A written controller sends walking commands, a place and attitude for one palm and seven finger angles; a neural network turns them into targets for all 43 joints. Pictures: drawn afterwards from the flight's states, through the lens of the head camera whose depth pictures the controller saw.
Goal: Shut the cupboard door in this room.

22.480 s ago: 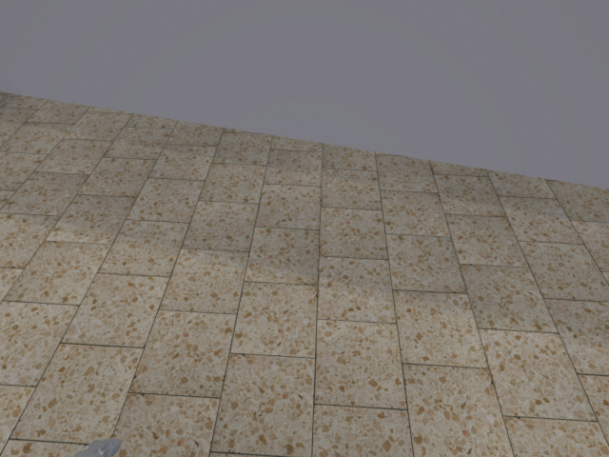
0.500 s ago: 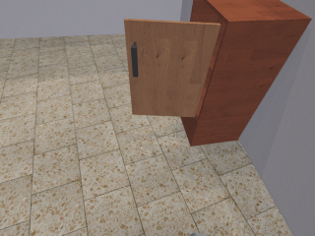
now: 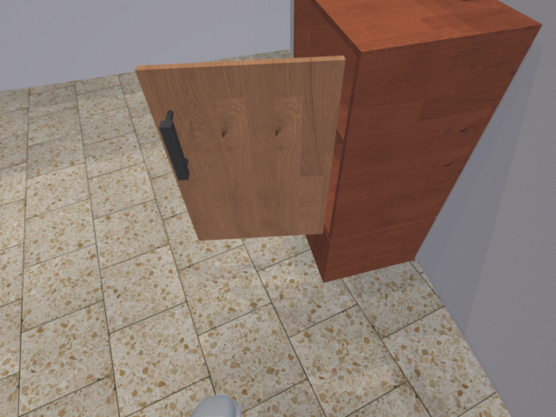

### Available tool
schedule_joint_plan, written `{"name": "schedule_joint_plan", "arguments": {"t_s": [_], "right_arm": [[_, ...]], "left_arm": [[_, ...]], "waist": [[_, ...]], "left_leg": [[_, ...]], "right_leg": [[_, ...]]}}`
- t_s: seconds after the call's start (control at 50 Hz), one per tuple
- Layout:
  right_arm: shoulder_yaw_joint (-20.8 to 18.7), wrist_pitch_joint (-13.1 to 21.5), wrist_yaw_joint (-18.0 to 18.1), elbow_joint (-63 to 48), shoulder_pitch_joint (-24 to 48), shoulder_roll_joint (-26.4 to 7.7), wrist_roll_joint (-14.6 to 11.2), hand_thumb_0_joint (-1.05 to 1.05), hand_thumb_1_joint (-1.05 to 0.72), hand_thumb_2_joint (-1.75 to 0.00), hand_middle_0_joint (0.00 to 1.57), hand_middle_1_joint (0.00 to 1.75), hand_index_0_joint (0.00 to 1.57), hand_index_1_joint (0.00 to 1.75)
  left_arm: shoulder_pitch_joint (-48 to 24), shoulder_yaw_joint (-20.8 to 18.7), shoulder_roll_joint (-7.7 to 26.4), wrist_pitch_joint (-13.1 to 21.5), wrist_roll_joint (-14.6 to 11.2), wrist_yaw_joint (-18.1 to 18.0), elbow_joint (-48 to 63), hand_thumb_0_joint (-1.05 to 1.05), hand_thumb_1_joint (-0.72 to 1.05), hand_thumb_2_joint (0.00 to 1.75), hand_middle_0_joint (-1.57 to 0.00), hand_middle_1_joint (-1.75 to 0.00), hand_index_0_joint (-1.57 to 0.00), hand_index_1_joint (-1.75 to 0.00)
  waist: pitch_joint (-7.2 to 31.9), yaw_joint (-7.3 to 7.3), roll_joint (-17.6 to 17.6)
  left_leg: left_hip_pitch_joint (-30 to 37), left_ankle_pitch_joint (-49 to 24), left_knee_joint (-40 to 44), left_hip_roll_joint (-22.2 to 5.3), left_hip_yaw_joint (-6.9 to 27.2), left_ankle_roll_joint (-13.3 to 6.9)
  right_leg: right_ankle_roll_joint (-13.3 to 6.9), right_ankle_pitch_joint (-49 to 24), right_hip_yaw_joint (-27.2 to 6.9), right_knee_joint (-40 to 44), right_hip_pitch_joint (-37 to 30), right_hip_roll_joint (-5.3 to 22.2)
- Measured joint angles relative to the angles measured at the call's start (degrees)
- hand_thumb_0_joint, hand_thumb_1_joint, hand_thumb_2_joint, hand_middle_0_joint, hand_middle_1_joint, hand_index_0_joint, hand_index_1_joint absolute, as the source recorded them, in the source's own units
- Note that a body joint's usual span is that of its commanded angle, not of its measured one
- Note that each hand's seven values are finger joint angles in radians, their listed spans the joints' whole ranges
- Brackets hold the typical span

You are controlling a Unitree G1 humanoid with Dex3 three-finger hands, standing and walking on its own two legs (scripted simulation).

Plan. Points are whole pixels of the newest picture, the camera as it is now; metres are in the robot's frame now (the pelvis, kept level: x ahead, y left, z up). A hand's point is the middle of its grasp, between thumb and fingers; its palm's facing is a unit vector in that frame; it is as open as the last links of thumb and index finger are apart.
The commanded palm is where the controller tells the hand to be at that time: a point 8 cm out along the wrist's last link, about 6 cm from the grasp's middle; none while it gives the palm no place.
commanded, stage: take the last steps up to it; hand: left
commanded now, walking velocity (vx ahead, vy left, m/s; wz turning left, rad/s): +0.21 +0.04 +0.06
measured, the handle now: (176, 146) +0.66 +0.27 -0.02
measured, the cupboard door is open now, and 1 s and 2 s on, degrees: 78 78 78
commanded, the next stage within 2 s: come to a stop and stand still in 0.14 s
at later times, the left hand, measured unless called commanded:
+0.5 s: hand (162, 409) +0.16 +0.22 -0.18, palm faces +0.04 -0.98 -0.19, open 7.4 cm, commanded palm none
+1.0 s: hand (179, 400) +0.17 +0.18 -0.15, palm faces +0.05 -0.96 -0.27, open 7.4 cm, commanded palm none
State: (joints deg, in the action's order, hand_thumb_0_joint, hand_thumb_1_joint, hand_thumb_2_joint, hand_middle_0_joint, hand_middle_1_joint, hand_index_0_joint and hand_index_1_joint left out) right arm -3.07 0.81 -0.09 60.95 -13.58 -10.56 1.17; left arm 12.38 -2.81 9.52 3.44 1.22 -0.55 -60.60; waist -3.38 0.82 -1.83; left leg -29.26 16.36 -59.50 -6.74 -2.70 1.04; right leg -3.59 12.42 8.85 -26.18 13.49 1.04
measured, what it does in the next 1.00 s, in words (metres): walks ahead: left foot, then right foot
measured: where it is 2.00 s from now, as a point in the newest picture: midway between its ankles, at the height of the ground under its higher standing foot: outside the picture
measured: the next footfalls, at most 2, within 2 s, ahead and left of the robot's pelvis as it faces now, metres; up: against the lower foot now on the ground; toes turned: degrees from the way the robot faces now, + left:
left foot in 0.24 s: +0.19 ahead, +0.15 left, +0.00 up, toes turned +8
right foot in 0.64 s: +0.26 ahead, -0.04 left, +0.00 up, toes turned +6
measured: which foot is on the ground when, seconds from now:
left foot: up 0.00-0.22, down 0.24-0.64, up 0.66-1.00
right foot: down 0.00-0.24, up 0.26-0.62, down 0.64-1.00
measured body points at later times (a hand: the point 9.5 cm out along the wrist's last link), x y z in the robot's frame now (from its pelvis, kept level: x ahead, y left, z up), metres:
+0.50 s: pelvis +0.14 +0.04 +0.00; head +0.18 +0.05 +0.45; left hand +0.16 +0.27 -0.16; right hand +0.21 -0.19 -0.15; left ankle +0.15 +0.14 -0.74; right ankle +0.14 -0.09 -0.71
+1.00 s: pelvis +0.13 -0.01 +0.00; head +0.17 -0.03 +0.45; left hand +0.17 +0.23 -0.13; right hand +0.20 -0.26 -0.16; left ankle +0.08 +0.16 -0.68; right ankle +0.16 -0.10 -0.74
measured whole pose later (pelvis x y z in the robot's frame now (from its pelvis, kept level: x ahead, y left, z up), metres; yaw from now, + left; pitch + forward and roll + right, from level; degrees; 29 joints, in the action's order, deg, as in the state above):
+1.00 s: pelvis +0.13 -0.01 +0.00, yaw +0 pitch +0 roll +3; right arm -3.2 -3.5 0.4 59.3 -8.3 -13.4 0.5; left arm 11.8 -1.8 9.1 -0.2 1.8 -1.4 -57.0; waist -4.6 -2.3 -0.5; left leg -18.8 24.5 -49.9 -0.8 1.0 2.8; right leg -2.1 11.7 3.9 -26.8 15.5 3.6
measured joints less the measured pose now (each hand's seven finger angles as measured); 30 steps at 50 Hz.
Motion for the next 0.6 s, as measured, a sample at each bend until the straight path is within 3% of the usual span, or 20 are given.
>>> {"name": "schedule_joint_plan", "arguments": {"t_s": [0.12,0.22,0.28,0.34,0.44,0.6], "right_arm": [[0.26,0.43,-0.70,-1.68,4.34,0.07,-0.20,0.00,-0.91,-0.90,0.20,0.30,0.19,0.29],[1.03,1.56,-0.77,-2.29,5.82,0.48,-0.23,0.00,-0.91,-0.90,0.20,0.30,0.19,0.29],[1.52,2.66,-0.16,-2.68,6.06,1.61,0.14,0.00,-0.91,-0.90,0.20,0.30,0.20,0.29],[2.25,2.26,1.08,-2.02,5.47,2.64,-0.05,0.00,-0.91,-0.90,0.20,0.30,0.20,0.29],[1.55,0.96,2.70,-0.34,6.09,2.28,-0.76,-0.02,-0.95,-0.90,0.20,0.30,0.20,0.29],[-0.15,-2.19,2.39,0.02,6.02,1.00,0.06,-0.01,-0.92,-0.90,0.20,0.30,0.20,0.29]], "left_arm": [[3.87,0.55,-0.12,0.33,0.20,0.53,-2.32,0.00,0.92,0.90,-0.21,-0.30,-0.20,-0.30],[6.70,0.54,-0.46,-0.35,0.09,0.37,-3.60,0.00,0.91,0.90,-0.21,-0.30,-0.20,-0.30],[6.87,0.57,-0.08,-1.65,-0.12,0.30,-4.32,0.00,0.91,0.90,-0.20,-0.30,-0.20,-0.30],[5.47,0.86,-0.29,-2.44,-0.39,-0.23,-4.67,0.01,0.91,0.90,-0.20,-0.30,-0.20,-0.30],[2.19,1.19,-0.49,-3.68,-0.47,-0.87,-2.94,0.01,0.91,0.90,-0.20,-0.30,-0.20,-0.30],[-2.74,-0.42,1.64,-5.40,-0.09,-0.91,2.06,0.00,0.91,0.90,-0.20,-0.30,-0.20,-0.30]], "waist": [[1.14,-2.16,0.66],[1.18,-3.63,1.68],[0.47,-3.66,3.96],[0.11,-3.28,4.29],[-0.85,-2.28,4.17],[-2.57,-1.42,2.07]], "left_leg": [[1.66,-2.42,15.61,0.60,-1.52,0.56],[9.13,-5.01,28.18,2.70,-3.01,-0.58],[10.59,-3.68,27.39,4.50,-4.30,-2.88],[13.21,-3.01,29.92,5.29,-5.08,-3.29],[16.69,-4.08,34.57,6.00,-5.70,-3.37],[16.24,-1.70,31.35,3.50,-4.99,-0.83]], "right_leg": [[1.18,1.63,0.28,4.11,-5.69,-0.40],[3.37,6.90,0.66,0.60,-8.06,0.57],[3.01,15.17,-2.06,-14.65,-2.71,2.38],[3.46,16.48,-4.40,-25.11,3.35,2.42],[4.95,12.08,-6.01,-19.51,6.63,3.33],[4.17,9.55,-5.83,-16.11,6.90,1.68]]}}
